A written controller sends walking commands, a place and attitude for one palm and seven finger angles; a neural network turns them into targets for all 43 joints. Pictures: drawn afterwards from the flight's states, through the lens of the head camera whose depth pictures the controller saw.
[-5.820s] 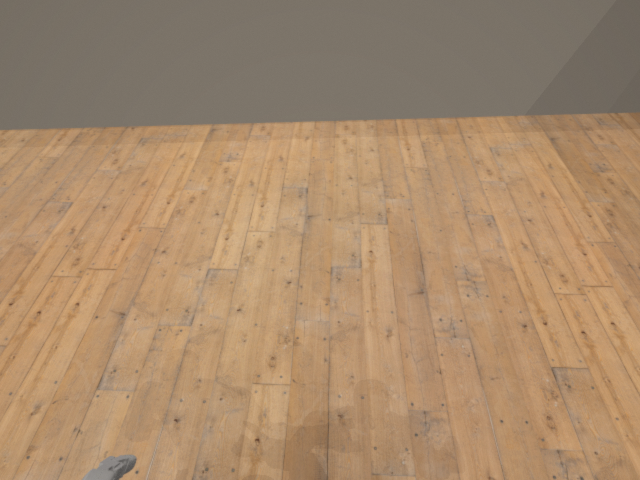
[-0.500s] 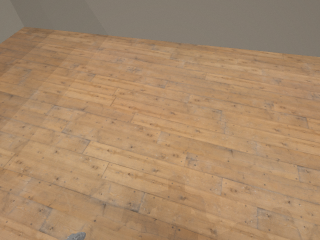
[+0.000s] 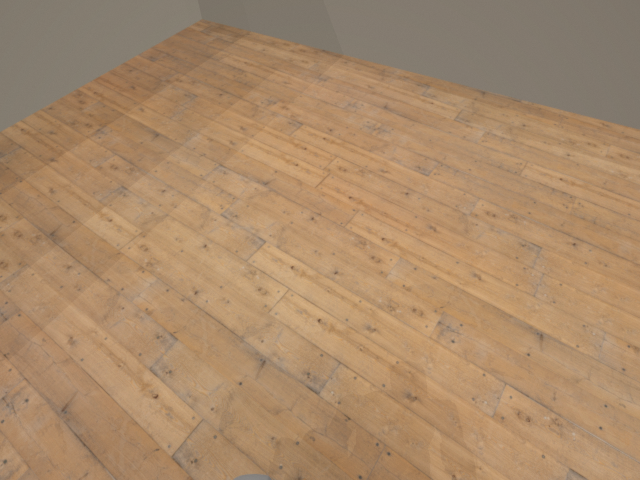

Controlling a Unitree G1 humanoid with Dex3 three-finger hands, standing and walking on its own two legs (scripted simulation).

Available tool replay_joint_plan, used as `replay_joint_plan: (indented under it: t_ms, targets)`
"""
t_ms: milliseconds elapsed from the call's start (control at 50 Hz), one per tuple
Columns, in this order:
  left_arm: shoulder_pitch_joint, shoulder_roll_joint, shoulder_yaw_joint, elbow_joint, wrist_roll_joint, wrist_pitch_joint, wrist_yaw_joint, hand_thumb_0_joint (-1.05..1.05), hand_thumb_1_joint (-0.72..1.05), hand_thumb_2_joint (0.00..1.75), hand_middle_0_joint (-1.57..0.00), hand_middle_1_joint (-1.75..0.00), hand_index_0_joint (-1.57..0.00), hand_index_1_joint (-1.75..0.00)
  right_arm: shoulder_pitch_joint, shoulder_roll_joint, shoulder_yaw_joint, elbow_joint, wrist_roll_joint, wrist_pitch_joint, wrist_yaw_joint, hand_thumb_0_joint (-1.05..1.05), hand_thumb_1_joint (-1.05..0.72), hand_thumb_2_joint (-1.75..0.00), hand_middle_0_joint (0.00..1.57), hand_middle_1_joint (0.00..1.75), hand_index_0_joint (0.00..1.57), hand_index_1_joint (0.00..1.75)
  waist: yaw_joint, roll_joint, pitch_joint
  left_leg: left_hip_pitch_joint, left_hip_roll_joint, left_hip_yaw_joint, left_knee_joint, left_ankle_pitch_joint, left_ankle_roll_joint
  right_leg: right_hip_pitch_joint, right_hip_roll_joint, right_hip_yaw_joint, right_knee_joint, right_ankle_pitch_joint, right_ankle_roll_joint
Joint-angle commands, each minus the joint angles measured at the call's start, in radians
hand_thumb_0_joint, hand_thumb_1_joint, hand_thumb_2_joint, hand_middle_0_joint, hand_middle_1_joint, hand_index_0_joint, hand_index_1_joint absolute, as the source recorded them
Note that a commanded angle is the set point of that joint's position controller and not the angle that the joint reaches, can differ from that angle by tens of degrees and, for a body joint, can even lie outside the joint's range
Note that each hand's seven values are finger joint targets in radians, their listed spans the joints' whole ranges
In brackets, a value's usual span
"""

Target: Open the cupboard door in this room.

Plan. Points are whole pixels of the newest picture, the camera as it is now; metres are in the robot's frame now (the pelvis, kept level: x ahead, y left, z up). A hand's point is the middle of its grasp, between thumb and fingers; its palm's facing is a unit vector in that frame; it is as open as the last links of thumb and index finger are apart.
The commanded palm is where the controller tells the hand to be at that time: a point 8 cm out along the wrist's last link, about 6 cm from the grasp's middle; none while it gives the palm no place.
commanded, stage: turn or walk to find it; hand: left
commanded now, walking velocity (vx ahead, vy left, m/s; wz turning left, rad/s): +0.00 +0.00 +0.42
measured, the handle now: out of the picture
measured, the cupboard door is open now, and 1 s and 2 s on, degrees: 0 0 0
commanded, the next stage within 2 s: none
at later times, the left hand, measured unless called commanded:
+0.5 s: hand out of the picture +0.04 +0.23 -0.15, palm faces +0.18 -0.95 -0.27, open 7.3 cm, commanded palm none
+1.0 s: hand out of the picture -0.11 +0.20 -0.17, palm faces +0.44 -0.86 -0.25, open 7.3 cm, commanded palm none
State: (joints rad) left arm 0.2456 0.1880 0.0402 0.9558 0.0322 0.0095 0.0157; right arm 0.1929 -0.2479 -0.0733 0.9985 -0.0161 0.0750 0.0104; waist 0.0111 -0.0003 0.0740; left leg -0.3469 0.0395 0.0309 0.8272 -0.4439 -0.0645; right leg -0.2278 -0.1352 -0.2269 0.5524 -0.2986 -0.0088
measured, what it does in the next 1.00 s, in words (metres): steps on the spot, turning left: left foot, then right foot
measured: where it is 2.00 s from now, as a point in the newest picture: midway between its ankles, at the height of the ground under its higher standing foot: outside the picture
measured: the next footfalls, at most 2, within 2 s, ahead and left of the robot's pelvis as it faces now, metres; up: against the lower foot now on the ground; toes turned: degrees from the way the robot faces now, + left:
left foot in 0.08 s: +0.02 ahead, +0.14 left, +0.00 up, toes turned +6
right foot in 0.54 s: +0.02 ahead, -0.09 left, +0.00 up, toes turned +7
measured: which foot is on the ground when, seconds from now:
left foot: up 0.00-0.06, down 0.08-0.54, up 0.56-1.00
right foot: down 0.00-0.08, up 0.10-0.52, down 0.54-1.00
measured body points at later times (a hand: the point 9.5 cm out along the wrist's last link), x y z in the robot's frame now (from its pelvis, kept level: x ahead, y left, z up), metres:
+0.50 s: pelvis -0.03 +0.01 +0.00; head +0.00 +0.00 +0.45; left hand +0.03 +0.28 -0.13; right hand +0.07 -0.21 -0.16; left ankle -0.02 +0.13 -0.74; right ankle -0.02 -0.11 -0.72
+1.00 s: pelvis -0.06 +0.00 +0.00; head -0.03 +0.01 +0.44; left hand -0.13 +0.24 -0.15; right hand +0.11 -0.21 -0.15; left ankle -0.13 +0.11 -0.72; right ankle -0.02 -0.10 -0.74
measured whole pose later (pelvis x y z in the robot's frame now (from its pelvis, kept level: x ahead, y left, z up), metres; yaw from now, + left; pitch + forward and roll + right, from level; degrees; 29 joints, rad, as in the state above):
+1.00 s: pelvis -0.06 +0.00 +0.00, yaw +25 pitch +0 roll +1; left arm 0.25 0.20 0.04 0.97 0.03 0.01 0.01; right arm 0.17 -0.24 -0.06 0.99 -0.01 0.06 0.01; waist 0.02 -0.01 0.08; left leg -0.29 0.03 0.06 0.70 -0.40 -0.05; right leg -0.25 -0.15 -0.27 0.59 -0.32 0.00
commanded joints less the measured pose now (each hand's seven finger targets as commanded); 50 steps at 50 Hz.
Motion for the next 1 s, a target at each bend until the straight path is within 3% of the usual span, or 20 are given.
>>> replay_joint_plan:
  t_ms: [0,20,60,80,120,180,260,360,440,480,500,520,540,560,600,660,800,900,940,980]
  targets:
    - [0.021,0.231,0.062,-0.042,-0.004,-0.002,0.013,0.00,0.90,0.90,-0.20,-0.30,-0.20,-0.30,0.014,-0.049,-0.003,-0.086,0.008,-0.044,-0.003,0.00,-0.90,-0.90,0.20,0.30,0.20,0.30,-0.005,-0.206,-0.114,0.099,-0.025,0.064,-0.285,0.127,0.017,0.083,-0.208,0.146,-0.055,0.444,-0.074]
    - [0.010,0.218,0.059,-0.044,-0.013,0.003,0.012,0.00,0.90,0.90,-0.20,-0.30,-0.20,-0.30,0.058,-0.077,-0.008,-0.075,0.007,-0.053,-0.001,0.00,-0.90,-0.90,0.20,0.30,0.20,0.30,-0.035,-0.125,-0.147,0.216,-0.009,0.039,-0.421,0.266,0.029,0.023,-0.177,0.100,0.040,0.370,-0.027]
    - [-0.008,0.114,0.028,-0.098,-0.019,0.016,0.004,0.00,0.90,0.90,-0.20,-0.30,-0.20,-0.30,0.115,-0.237,-0.041,-0.075,0.001,-0.062,-0.010,0.00,-0.90,-0.90,0.20,0.30,0.20,0.30,-0.063,0.315,-0.161,0.379,0.347,-0.380,-0.498,0.753,0.188,-0.332,0.010,0.076,0.399,-0.331,0.088]
    - [-0.043,0.136,0.031,-0.103,-0.014,0.027,0.008,0.00,0.90,0.90,-0.20,-0.30,-0.20,-0.30,0.119,-0.242,-0.043,-0.067,-0.004,-0.053,-0.013,0.00,-0.90,-0.90,0.20,0.30,0.20,0.30,-0.076,0.217,-0.150,0.294,0.381,-0.339,-0.488,0.707,0.253,-0.299,0.001,0.152,0.501,-0.334,0.072]
    - [-0.073,0.137,0.039,-0.076,-0.011,0.037,0.005,0.00,0.90,0.90,-0.20,-0.30,-0.20,-0.30,0.039,-0.185,-0.025,-0.079,-0.007,-0.059,-0.031,0.00,-0.90,-0.90,0.20,0.30,0.20,0.30,-0.053,0.251,-0.082,0.222,0.275,-0.286,-0.511,0.608,0.221,-0.335,-0.004,0.200,0.562,-0.210,0.079]
    - [-0.024,0.139,0.041,-0.046,-0.013,0.029,-0.006,0.00,0.90,0.90,-0.20,-0.30,-0.20,-0.30,-0.032,-0.149,-0.009,-0.103,-0.003,-0.067,-0.033,0.00,-0.90,-0.90,0.20,0.30,0.20,0.30,-0.014,0.165,-0.062,0.201,0.200,-0.199,-0.502,0.629,0.206,-0.304,0.014,0.196,0.568,-0.112,0.087]
    - [-0.036,0.133,0.036,-0.053,-0.016,0.029,-0.003,0.00,0.90,0.90,-0.20,-0.30,-0.20,-0.30,0.014,-0.155,-0.014,-0.099,-0.001,-0.069,-0.032,0.00,-0.90,-0.90,0.20,0.30,0.20,0.30,-0.030,0.107,-0.088,0.252,0.195,-0.224,-0.497,0.649,0.221,-0.289,0.033,0.196,0.488,-0.106,0.099]
    - [-0.084,0.114,0.032,-0.090,-0.019,0.026,0.002,0.00,0.90,0.90,-0.20,-0.30,-0.20,-0.30,0.030,-0.160,-0.024,-0.099,-0.008,-0.060,-0.027,0.00,-0.90,-0.90,0.20,0.30,0.20,0.30,-0.046,0.142,-0.080,0.216,0.200,-0.302,-0.492,0.571,0.241,-0.225,0.058,0.197,0.326,-0.157,0.093]
    - [-0.045,0.107,0.031,-0.091,-0.026,0.016,0.006,0.00,0.90,0.90,-0.20,-0.30,-0.20,-0.30,0.012,-0.159,-0.029,-0.110,-0.011,-0.053,-0.023,0.00,-0.90,-0.90,0.20,0.30,0.20,0.30,-0.024,0.149,-0.103,0.137,0.169,-0.350,-0.454,0.571,0.226,-0.080,0.098,0.182,0.125,-0.100,0.075]
    - [0.025,0.118,0.036,-0.073,-0.026,0.005,0.009,0.00,0.90,0.90,-0.20,-0.30,-0.20,-0.30,-0.013,-0.145,-0.030,-0.116,-0.004,-0.052,-0.020,0.00,-0.90,-0.90,0.20,0.30,0.20,0.30,0.017,0.116,-0.130,0.039,0.123,-0.328,-0.390,0.476,0.181,0.086,0.093,0.177,-0.082,0.060,0.069]
    - [0.058,0.160,0.045,-0.069,-0.018,-0.005,0.015,0.00,0.90,0.90,-0.20,-0.30,-0.20,-0.30,-0.006,-0.107,-0.027,-0.121,0.003,-0.052,-0.015,0.00,-0.90,-0.90,0.20,0.30,0.20,0.30,0.031,0.007,-0.148,-0.064,0.058,-0.275,-0.301,0.334,0.127,0.208,0.007,0.254,-0.201,0.094,0.049]
    - [0.070,0.252,0.064,-0.072,-0.002,-0.014,0.022,0.00,0.90,0.90,-0.20,-0.30,-0.20,-0.30,0.014,-0.034,-0.014,-0.143,0.009,-0.053,-0.011,0.00,-0.90,-0.90,0.20,0.30,0.20,0.30,0.033,-0.283,-0.140,-0.254,-0.091,-0.108,-0.080,0.024,0.049,0.296,-0.249,0.522,-0.270,0.139,-0.044]
    - [0.057,0.275,0.061,-0.090,-0.009,-0.009,0.023,0.00,0.90,0.90,-0.20,-0.30,-0.20,-0.30,-0.021,-0.077,-0.027,-0.154,-0.001,-0.044,-0.014,0.00,-0.90,-0.90,0.20,0.30,0.20,0.30,0.050,-0.280,-0.111,-0.232,-0.088,-0.104,0.131,-0.139,0.040,0.131,-0.363,0.572,-0.295,0.193,-0.136]
    - [-0.003,0.232,0.063,-0.102,-0.012,-0.009,0.029,0.00,0.90,0.90,-0.20,-0.30,-0.20,-0.30,-0.017,-0.096,-0.035,-0.141,-0.005,-0.029,-0.011,0.00,-0.90,-0.90,0.20,0.30,0.20,0.30,0.022,-0.224,-0.088,-0.214,-0.059,-0.143,0.258,-0.093,0.043,0.050,-0.326,0.506,-0.314,0.109,-0.154]
    - [-0.105,0.184,0.046,-0.126,-0.014,-0.009,0.023,0.00,0.90,0.90,-0.20,-0.30,-0.20,-0.30,0.024,-0.083,-0.038,-0.090,-0.010,-0.017,0.000,0.00,-0.90,-0.90,0.20,0.30,0.20,0.30,-0.028,-0.147,-0.012,-0.216,-0.040,-0.118,0.390,0.027,0.032,-0.023,-0.213,0.374,-0.306,0.048,-0.105]
    - [-0.100,0.148,0.035,-0.120,-0.014,-0.021,0.020,0.00,0.90,0.90,-0.20,-0.30,-0.20,-0.30,0.076,-0.061,-0.032,-0.059,-0.007,-0.016,0.008,0.00,-0.90,-0.90,0.20,0.30,0.20,0.30,-0.041,-0.138,-0.023,-0.221,-0.023,-0.080,0.410,0.117,0.006,0.026,-0.157,0.235,-0.268,0.178,-0.076]
    - [0.036,0.188,0.046,-0.066,-0.003,-0.019,0.020,0.00,0.90,0.90,-0.20,-0.30,-0.20,-0.30,-0.030,-0.045,-0.014,-0.082,-0.003,-0.019,0.004,0.00,-0.90,-0.90,0.20,0.30,0.20,0.30,0.029,-0.176,-0.054,-0.173,0.001,-0.017,0.154,0.012,-0.016,0.146,-0.209,0.206,-0.213,0.383,-0.120]
    - [0.054,0.223,0.058,-0.044,0.001,-0.011,0.017,0.00,0.90,0.90,-0.20,-0.30,-0.20,-0.30,-0.051,-0.033,0.001,-0.093,0.008,-0.035,0.000,0.00,-0.90,-0.90,0.20,0.30,0.20,0.30,0.044,-0.216,-0.107,-0.064,-0.011,0.038,-0.064,-0.027,0.004,0.180,-0.232,0.185,-0.136,0.535,-0.133]
    - [0.026,0.231,0.061,-0.041,-0.002,-0.008,0.017,0.00,0.90,0.90,-0.20,-0.30,-0.20,-0.30,-0.006,-0.038,0.003,-0.083,0.009,-0.042,-0.003,0.00,-0.90,-0.90,0.20,0.30,0.20,0.30,0.013,-0.209,-0.130,0.019,-0.015,0.060,-0.187,0.048,0.013,0.153,-0.234,0.154,-0.088,0.511,-0.107]
    - [0.009,0.210,0.058,-0.041,-0.015,0.002,0.013,0.00,0.90,0.90,-0.20,-0.30,-0.20,-0.30,0.058,-0.072,-0.005,-0.068,0.006,-0.055,-0.001,0.00,-0.90,-0.90,0.20,0.30,0.20,0.30,-0.032,-0.094,-0.158,0.215,0.002,0.039,-0.424,0.284,0.034,0.040,-0.182,0.080,0.052,0.381,-0.024]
